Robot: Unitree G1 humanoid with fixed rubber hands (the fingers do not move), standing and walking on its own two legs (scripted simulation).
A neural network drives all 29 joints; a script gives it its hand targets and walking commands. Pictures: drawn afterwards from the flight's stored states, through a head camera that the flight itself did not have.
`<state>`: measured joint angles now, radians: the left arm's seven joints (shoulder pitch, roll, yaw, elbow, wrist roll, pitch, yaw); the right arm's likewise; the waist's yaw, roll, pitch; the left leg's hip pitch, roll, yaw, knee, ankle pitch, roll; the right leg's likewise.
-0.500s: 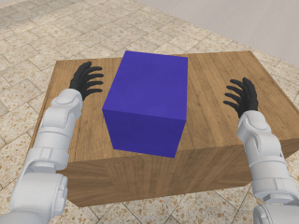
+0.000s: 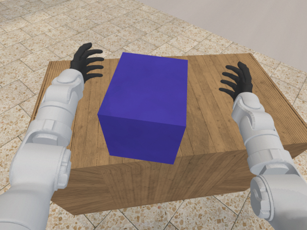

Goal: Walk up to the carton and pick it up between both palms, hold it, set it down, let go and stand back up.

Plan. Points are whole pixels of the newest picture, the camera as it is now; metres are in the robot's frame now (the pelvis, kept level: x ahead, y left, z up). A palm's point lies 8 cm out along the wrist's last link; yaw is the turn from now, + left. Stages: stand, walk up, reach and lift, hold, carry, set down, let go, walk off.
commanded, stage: reach and lift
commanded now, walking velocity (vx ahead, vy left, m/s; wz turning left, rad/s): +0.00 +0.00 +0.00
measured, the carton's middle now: (148, 108) +0.48 -0.01 -0.01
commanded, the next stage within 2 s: none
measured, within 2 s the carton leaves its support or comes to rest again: neither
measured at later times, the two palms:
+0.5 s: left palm (89, 100) +0.45 +0.15 +0.07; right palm (224, 117) +0.37 -0.22 +0.05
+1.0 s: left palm (93, 104) +0.46 +0.15 +0.04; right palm (219, 117) +0.39 -0.22 +0.04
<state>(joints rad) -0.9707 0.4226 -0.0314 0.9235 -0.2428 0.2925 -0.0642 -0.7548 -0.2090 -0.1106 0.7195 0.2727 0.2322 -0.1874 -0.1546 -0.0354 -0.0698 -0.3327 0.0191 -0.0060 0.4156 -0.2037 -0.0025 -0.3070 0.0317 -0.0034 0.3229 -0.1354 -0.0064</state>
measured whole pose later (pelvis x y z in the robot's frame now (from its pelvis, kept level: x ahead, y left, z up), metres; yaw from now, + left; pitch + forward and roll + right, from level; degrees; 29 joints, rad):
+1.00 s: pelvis -0.02 +0.00 -0.03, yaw +2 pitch +22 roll -2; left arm -1.08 0.31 -0.13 1.49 -0.23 -0.28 -0.02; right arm -0.86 -0.12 -0.17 1.20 0.19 -0.23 -0.17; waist -0.18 0.01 -0.22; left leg -0.78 0.01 -0.05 0.64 -0.24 -0.01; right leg -0.73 0.02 -0.05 0.54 -0.19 -0.01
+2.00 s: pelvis +0.02 +0.01 +0.00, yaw +3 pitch +11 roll -2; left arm -0.87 0.09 0.43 1.26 0.35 -0.29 -0.02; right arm -0.65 0.15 -0.69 1.00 -0.44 -0.42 -0.12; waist -0.14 0.01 -0.06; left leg -0.39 0.00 -0.06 0.41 -0.21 0.00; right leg -0.31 0.01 -0.06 0.25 -0.13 0.00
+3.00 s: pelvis +0.00 +0.00 +0.00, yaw +3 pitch +14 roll -1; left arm -0.88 0.07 0.34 1.28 0.29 -0.34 0.03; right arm -0.66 0.09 -0.62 1.09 -0.38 -0.52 -0.17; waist -0.09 0.00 -0.11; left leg -0.45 0.00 -0.05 0.33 -0.13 0.00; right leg -0.38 0.02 -0.05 0.19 -0.06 -0.01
